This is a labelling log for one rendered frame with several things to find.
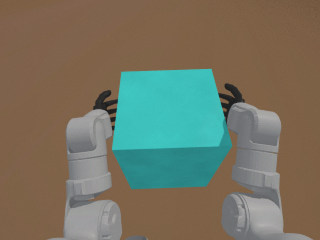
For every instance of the carton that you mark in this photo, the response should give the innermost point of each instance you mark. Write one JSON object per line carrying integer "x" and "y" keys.
{"x": 170, "y": 129}

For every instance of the left robot upper arm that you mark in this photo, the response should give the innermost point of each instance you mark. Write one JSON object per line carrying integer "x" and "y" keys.
{"x": 93, "y": 220}

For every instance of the robot right forearm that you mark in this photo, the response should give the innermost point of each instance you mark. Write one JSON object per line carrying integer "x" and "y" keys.
{"x": 258, "y": 134}

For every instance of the right robot hand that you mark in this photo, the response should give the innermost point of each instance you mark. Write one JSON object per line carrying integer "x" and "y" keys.
{"x": 230, "y": 99}

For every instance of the right robot upper arm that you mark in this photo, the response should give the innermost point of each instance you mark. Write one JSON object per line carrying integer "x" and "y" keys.
{"x": 248, "y": 216}

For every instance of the robot left forearm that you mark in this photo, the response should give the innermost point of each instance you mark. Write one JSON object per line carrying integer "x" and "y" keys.
{"x": 86, "y": 151}

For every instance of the left robot hand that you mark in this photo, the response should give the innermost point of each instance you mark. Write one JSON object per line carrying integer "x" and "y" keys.
{"x": 100, "y": 104}

